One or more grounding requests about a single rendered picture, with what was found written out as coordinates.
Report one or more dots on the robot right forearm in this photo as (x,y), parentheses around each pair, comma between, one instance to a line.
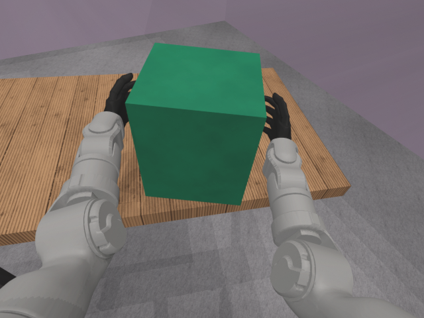
(291,203)

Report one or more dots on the left robot upper arm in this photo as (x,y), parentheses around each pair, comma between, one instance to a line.
(75,244)

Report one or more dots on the robot left forearm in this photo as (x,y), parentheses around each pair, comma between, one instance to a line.
(97,164)

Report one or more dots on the right robot upper arm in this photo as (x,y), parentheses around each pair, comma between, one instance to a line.
(316,282)

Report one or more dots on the carton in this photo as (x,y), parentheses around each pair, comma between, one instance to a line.
(196,117)

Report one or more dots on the table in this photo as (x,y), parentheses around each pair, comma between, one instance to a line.
(41,123)

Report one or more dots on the robot right hand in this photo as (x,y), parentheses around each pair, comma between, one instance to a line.
(280,124)

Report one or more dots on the robot left hand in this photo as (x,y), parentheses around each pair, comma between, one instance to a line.
(118,95)

